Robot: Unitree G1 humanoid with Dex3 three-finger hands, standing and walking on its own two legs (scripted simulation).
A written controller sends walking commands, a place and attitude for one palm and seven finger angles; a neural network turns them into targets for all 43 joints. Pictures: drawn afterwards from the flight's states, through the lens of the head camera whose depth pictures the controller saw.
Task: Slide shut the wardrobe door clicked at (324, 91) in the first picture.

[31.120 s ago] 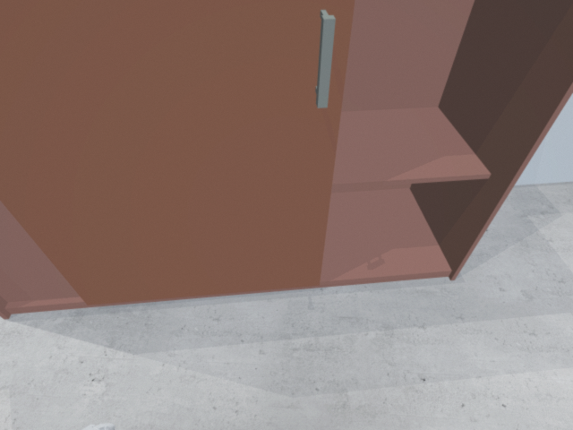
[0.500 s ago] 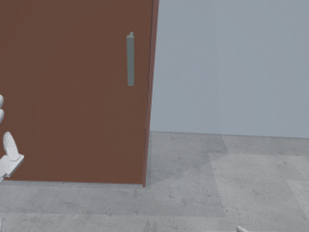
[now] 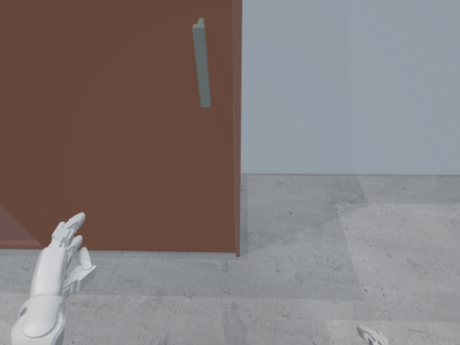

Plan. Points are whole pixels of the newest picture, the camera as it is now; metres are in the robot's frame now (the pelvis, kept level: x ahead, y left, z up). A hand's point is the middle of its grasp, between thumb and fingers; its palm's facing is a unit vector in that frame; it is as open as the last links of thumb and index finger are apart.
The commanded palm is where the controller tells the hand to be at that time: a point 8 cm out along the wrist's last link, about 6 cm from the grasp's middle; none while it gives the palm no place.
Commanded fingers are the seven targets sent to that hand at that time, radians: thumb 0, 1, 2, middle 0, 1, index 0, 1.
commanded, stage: let the arm hang, fingers relaxed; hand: left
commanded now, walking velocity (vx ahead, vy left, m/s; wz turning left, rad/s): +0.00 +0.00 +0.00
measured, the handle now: (203, 64) +0.63 +0.07 +0.21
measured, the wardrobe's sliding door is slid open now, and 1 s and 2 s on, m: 0.00 0.00 0.00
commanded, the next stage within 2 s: look to check the result in 0.98 s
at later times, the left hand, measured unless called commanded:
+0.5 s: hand out of the picture +0.02 +0.18 -0.15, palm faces +0.00 -0.97 -0.24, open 7.3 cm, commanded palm none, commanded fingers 0.00 0.90 0.90 -0.20 -0.30 -0.20 -0.30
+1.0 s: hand out of the picture +0.04 +0.16 -0.15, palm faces +0.00 -0.98 -0.18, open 7.3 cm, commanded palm none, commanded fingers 0.00 0.90 0.90 -0.20 -0.30 -0.20 -0.30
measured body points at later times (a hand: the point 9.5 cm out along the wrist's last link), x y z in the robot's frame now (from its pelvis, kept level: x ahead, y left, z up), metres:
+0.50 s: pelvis +0.01 -0.01 +0.02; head +0.03 -0.02 +0.47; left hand +0.02 +0.23 -0.13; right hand -0.02 -0.23 -0.14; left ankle +0.02 +0.10 -0.72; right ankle +0.04 -0.14 -0.72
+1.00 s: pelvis +0.02 -0.01 +0.02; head +0.04 -0.02 +0.47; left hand +0.04 +0.21 -0.14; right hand +0.02 -0.23 -0.14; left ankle +0.02 +0.10 -0.72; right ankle +0.04 -0.14 -0.72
